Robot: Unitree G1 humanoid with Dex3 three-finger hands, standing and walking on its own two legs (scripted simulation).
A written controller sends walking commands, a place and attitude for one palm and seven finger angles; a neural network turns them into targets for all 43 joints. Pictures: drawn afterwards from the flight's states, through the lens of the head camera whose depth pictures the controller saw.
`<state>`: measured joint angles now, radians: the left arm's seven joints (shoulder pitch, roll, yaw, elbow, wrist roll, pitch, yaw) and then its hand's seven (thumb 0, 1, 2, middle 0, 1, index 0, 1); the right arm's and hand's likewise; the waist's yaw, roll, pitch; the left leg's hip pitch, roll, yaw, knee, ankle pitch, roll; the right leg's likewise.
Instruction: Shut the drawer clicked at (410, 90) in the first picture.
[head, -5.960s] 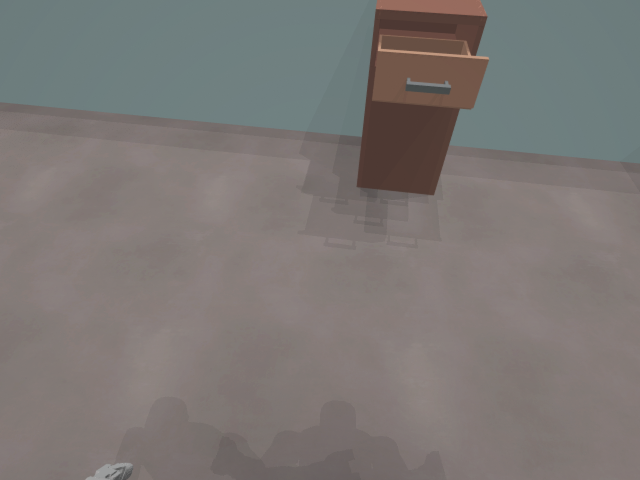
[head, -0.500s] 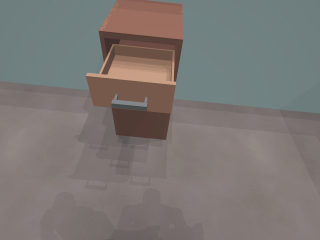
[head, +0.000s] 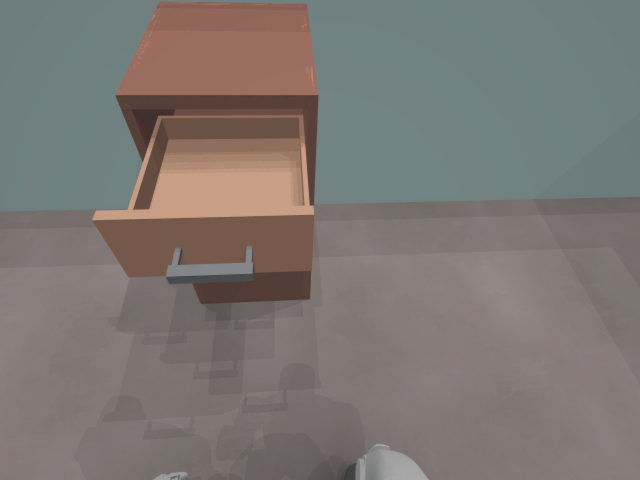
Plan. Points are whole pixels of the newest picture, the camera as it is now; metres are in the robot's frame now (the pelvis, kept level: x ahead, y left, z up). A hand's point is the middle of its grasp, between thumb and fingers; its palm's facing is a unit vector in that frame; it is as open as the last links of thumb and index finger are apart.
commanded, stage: take the last steps up to it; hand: left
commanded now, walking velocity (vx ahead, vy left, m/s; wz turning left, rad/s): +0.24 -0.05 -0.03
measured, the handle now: (212, 262) +0.45 +0.18 -0.06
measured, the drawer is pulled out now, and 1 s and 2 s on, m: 0.29 0.29 0.29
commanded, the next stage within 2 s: come to a stop and stand still in 0.18 s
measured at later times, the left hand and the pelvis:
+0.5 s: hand out of the picture +0.15 +0.17 -0.18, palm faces +0.06 -0.98 -0.17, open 7.3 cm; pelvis +0.16 -0.01 +0.00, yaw -1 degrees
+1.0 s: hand out of the picture +0.12 +0.09 -0.13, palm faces +0.01 -0.96 -0.27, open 7.4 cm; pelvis +0.10 -0.09 +0.02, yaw -3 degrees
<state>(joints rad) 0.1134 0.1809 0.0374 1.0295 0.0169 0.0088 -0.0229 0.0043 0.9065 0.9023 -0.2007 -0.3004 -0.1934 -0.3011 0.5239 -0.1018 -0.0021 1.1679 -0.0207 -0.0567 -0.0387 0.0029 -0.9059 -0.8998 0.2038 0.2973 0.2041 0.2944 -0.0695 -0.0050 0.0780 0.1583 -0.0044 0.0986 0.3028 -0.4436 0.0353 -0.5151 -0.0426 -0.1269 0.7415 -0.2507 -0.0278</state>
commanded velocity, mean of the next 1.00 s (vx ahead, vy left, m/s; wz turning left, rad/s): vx -0.01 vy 0.04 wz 0.01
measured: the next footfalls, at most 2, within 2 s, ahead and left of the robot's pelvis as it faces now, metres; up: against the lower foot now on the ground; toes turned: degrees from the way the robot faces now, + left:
right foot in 0.06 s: +0.16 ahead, -0.11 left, +0.00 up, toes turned -8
left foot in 0.42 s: +0.26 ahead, +0.12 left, +0.00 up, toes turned +5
